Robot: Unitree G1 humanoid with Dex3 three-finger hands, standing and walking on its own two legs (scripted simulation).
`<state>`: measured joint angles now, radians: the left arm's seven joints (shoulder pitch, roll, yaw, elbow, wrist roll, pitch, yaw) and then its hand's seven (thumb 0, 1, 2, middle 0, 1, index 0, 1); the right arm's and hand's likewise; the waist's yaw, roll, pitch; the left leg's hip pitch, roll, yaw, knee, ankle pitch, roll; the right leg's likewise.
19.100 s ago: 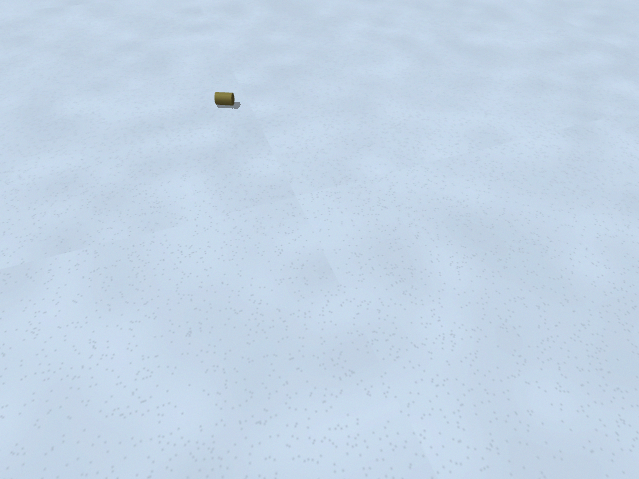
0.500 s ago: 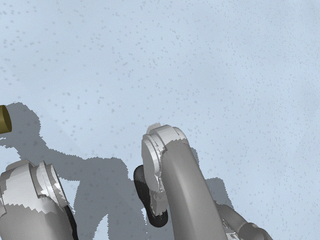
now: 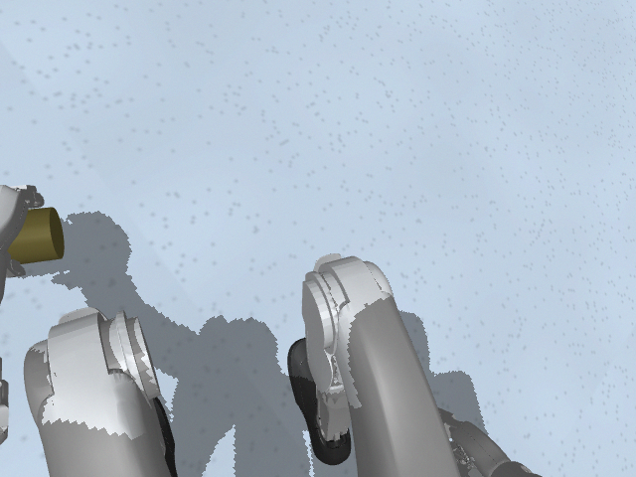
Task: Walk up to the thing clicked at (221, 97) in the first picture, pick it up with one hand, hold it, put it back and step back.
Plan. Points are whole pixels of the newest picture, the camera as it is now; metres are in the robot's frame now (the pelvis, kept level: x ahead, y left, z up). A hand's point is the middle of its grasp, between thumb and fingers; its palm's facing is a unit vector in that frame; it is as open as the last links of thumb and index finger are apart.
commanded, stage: settle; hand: left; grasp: from above
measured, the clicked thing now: (12, 238) +0.43 +0.30 -0.23
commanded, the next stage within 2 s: lift in 0.44 s
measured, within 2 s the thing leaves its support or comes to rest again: neither
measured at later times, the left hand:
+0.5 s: hand out of the picture +0.40 +0.30 -0.10, palm faces -0.46 -0.04 -0.89, open 9.5 cm
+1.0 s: hand out of the picture +0.37 +0.30 -0.01, palm faces -0.46 -0.06 -0.89, open 9.5 cm
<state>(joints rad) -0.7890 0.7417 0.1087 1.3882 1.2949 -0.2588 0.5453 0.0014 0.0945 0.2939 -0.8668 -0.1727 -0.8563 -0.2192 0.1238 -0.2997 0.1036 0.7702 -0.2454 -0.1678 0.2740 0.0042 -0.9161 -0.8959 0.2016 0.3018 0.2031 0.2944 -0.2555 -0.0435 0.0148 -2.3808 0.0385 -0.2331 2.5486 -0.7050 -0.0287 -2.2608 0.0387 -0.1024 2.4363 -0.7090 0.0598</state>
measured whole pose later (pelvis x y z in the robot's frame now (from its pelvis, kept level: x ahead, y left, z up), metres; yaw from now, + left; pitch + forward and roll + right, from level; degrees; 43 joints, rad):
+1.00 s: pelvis -0.02 +0.00 +0.11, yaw +6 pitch +33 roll -6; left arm -0.68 0.60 -0.04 0.99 1.13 -0.20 0.15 -0.01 0.08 0.28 -0.93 -0.07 -0.91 -0.15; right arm 0.19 -0.27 -0.02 0.71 -0.04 0.01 0.10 0.01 -0.91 -0.90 0.20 0.30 0.21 0.30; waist -0.13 0.05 -0.15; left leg -2.12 0.04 -0.11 2.16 -0.62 0.00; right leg -2.03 -0.01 -0.04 2.11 -0.65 0.04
